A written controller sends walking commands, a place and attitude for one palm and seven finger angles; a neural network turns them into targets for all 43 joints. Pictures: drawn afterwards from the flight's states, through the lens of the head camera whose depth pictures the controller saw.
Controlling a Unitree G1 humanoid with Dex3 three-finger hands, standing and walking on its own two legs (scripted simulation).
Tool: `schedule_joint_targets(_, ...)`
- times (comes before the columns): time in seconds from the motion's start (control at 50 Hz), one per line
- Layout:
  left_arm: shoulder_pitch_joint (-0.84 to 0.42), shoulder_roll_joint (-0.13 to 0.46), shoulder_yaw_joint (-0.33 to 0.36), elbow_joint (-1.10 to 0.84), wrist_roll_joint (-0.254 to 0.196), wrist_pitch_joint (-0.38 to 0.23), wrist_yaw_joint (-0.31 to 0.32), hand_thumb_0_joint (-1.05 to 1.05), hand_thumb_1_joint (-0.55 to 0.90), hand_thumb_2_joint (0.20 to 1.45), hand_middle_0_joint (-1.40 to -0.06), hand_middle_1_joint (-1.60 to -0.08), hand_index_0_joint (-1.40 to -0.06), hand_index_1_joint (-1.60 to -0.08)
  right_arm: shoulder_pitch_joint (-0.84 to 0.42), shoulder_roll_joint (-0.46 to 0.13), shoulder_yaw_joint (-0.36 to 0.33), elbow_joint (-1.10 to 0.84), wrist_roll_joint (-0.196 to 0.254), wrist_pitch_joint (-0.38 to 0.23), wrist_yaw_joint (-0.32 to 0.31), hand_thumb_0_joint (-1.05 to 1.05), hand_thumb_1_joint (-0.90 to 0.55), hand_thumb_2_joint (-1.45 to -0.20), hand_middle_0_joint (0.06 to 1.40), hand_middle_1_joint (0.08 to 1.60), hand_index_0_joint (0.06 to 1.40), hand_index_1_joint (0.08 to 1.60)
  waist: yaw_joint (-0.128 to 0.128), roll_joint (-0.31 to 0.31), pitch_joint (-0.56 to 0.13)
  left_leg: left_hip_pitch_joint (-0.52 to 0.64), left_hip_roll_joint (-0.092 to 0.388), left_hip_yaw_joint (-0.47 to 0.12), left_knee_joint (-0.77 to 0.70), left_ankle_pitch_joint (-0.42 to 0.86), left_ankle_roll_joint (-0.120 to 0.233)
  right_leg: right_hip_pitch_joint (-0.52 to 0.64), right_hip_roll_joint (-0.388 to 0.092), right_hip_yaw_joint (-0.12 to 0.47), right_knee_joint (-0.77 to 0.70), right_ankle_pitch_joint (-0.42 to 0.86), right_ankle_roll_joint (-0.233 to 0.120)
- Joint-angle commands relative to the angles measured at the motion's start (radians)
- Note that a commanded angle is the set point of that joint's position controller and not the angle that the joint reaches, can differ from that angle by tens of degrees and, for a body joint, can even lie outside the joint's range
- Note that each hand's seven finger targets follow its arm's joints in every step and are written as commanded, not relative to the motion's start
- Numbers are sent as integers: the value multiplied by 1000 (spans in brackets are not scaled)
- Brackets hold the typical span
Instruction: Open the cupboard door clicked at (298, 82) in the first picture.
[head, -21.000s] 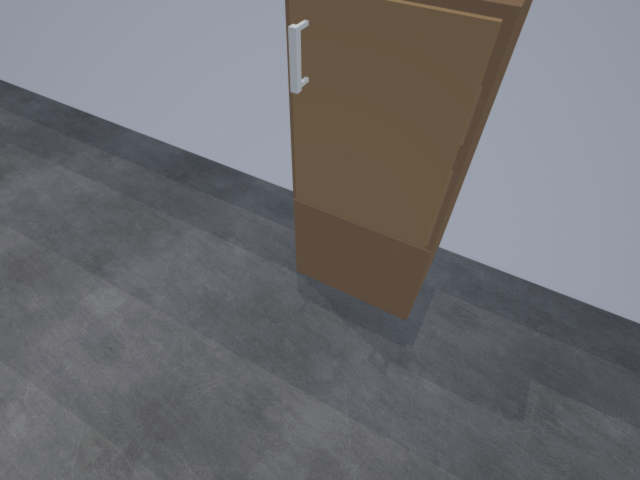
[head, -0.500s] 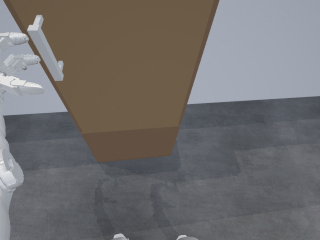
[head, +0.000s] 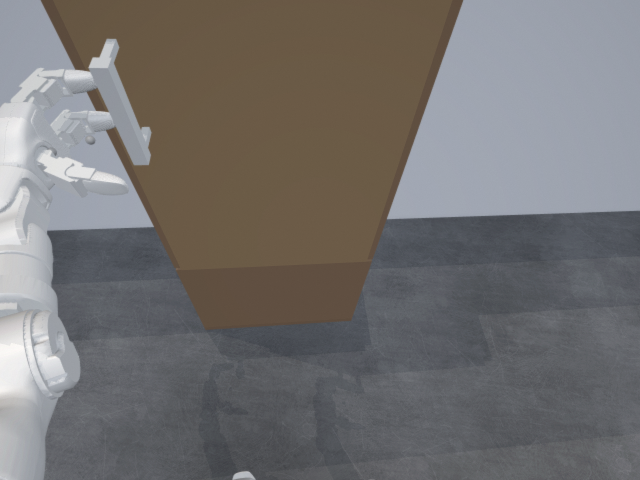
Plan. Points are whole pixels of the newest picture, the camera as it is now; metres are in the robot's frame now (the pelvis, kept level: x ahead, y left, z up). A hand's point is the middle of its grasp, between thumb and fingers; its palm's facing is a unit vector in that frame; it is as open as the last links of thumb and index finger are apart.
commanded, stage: slide the fingers in behind the handle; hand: left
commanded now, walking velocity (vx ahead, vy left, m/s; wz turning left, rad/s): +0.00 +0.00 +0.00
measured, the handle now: (127, 106) +0.54 +0.21 +0.14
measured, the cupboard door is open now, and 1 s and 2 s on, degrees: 0 0 1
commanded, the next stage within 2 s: close the thumb around the handle in 1.24 s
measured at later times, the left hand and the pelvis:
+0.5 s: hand (125, 140) +0.48 +0.20 +0.14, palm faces +0.01 -1.00 +0.03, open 14.0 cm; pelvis -0.01 +0.00 +0.00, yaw +0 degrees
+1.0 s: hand (143, 136) +0.49 +0.19 +0.14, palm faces +0.05 -1.00 +0.00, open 14.1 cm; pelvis -0.01 -0.01 +0.00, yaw +0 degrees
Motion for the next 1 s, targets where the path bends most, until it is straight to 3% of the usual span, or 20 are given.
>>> schedule_joint_targets(0.0,-461,287,20,-209,-17,-55,27,0,-500,300,-300,-1200,-300,-1200,124,-180,-68,-59,1,-13,-10,0,-900,-900,200,300,200,300,0,124,-368,416,-19,-76,-53,433,7,1,38,6,-56,377,-15)
schedule_joint_targets(0.06,-491,263,-10,-194,-3,-42,46,0,-500,300,-300,-1200,-300,-1200,120,-179,-65,-60,1,-17,-11,0,-900,-900,200,300,200,300,-14,113,-325,393,-18,-79,-63,374,8,-19,36,5,-65,327,-15)
schedule_joint_targets(0.1,-512,263,3,-228,-6,-59,60,0,-500,300,-300,-1200,-300,-1200,126,-179,-69,-60,-1,-24,-11,0,-900,-900,200,300,200,300,-14,118,-382,427,-18,-81,-58,398,7,-7,37,10,-61,345,-14)
schedule_joint_targets(0.16,-484,277,26,-196,-11,-68,66,0,-500,300,-300,-1200,-300,-1200,133,-178,-67,-53,-3,-28,-10,0,-900,-900,200,300,200,300,-8,67,-379,398,-20,-73,-57,395,10,31,39,13,-63,369,-12)
schedule_joint_targets(0.32,-478,211,-21,-222,-3,-71,73,0,-500,300,-300,-1200,-300,-1200,134,-172,-73,-50,-3,-31,-3,0,-900,-900,200,300,200,300,-4,121,-378,417,-20,-73,-59,398,6,10,39,9,-61,354,-16)
schedule_joint_targets(0.36,-469,186,-32,-208,-14,-60,76,0,-500,300,-300,-1200,-300,-1200,130,-171,-72,-48,-1,-31,-3,0,-900,-900,200,300,200,300,-8,102,-345,395,-20,-67,-65,367,8,11,39,9,-70,341,-15)
schedule_joint_targets(0.44,-497,210,-8,-202,-11,-53,99,0,-500,300,-300,-1200,-300,-1200,138,-172,-73,-45,-2,-34,-4,0,-900,-900,200,300,200,300,-14,48,-337,358,-24,-62,-71,338,16,39,37,18,-77,348,-9)
schedule_joint_targets(0.48,-500,236,13,-233,-1,-68,114,0,-500,300,-300,-1200,-300,-1200,141,-172,-75,-45,-6,-36,-3,0,-900,-900,200,300,200,300,-3,64,-358,366,-27,-61,-66,357,17,54,36,18,-69,358,-14)
schedule_joint_targets(0.56,-511,181,-35,-216,17,-80,130,0,-500,300,-300,-1200,-300,-1200,132,-163,-73,-39,-5,-43,1,0,-900,-900,200,300,200,300,-16,95,-330,370,-25,-62,-68,320,11,14,36,18,-71,319,-13)
schedule_joint_targets(0.58,-509,184,-26,-217,13,-83,134,0,-500,300,-300,-1200,-300,-1200,138,-165,-74,-38,-7,-44,1,0,-900,-900,200,300,200,300,-18,69,-337,367,-27,-62,-64,328,16,26,38,18,-70,329,-14)
schedule_joint_targets(0.62,-511,195,-20,-226,14,-83,133,0,-500,300,-300,-1200,-300,-1200,134,-166,-76,-39,-5,-45,1,0,-900,-900,200,300,200,300,-7,106,-376,385,-27,-62,-64,344,10,39,35,22,-65,345,-15)
schedule_joint_targets(0.68,-523,147,-49,-215,5,-75,133,0,-500,300,-300,-1200,-300,-1200,137,-162,-75,-36,-6,-48,1,0,-900,-900,200,300,200,300,-21,77,-361,386,-27,-63,-62,346,14,26,38,17,-68,342,-14)
schedule_joint_targets(0.7,-523,170,-33,-211,8,-72,137,0,-500,300,-300,-1200,-300,-1200,137,-165,-75,-37,-4,-48,1,0,-900,-900,200,300,200,300,-14,73,-370,378,-26,-64,-65,340,13,34,37,20,-68,345,-12)
schedule_joint_targets(0.76,-534,138,-61,-186,11,-58,145,0,-500,300,-300,-1200,-300,-1200,133,-162,-73,-35,-3,-49,1,0,-900,-900,200,300,200,300,-27,63,-329,352,-28,-59,-69,303,14,22,34,21,-75,323,-9)
schedule_joint_targets(0.8,-564,149,-54,-212,18,-70,159,0,-500,300,-300,-1200,-300,-1200,137,-163,-74,-32,-7,-52,3,0,-900,-900,200,300,200,300,-23,86,-356,373,-28,-63,-67,328,13,22,34,21,-68,338,-12)
schedule_joint_targets(0.84,-540,92,-85,-225,17,-75,162,0,-500,300,-300,-1200,-300,-1200,136,-156,-78,-32,-8,-56,7,0,-900,-900,200,300,200,300,-24,92,-379,413,-26,-64,-59,354,11,6,36,18,-68,345,-13)
schedule_joint_targets(0.88,-530,122,-56,-212,13,-81,165,0,-500,300,-300,-1200,-300,-1200,147,-161,-77,-23,-10,-56,7,0,-900,-900,200,300,200,300,-21,64,-377,404,-26,-69,-56,374,13,23,38,16,-64,362,-15)
schedule_joint_targets(0.92,-541,119,-60,-235,9,-82,163,0,-500,300,-300,-1200,-300,-1200,140,-161,-80,-26,-7,-54,7,0,-900,-900,200,300,200,300,-17,64,-397,406,-27,-66,-60,389,11,44,37,19,-61,389,-13)
schedule_joint_targets(0.94,-538,76,-91,-236,6,-81,158,0,-500,300,-300,-1200,-300,-1200,133,-155,-80,-29,-6,-56,9,0,-900,-900,200,300,200,300,-22,73,-389,414,-29,-61,-61,384,12,39,38,19,-65,389,-12)
schedule_joint_targets(0.98,-519,97,-71,-237,3,-83,157,0,-500,300,-300,-1200,-300,-1200,135,-158,-79,-25,-7,-56,8,0,-900,-900,200,300,200,300,-15,70,-386,407,-31,-56,-57,386,15,53,38,22,-69,398,-14)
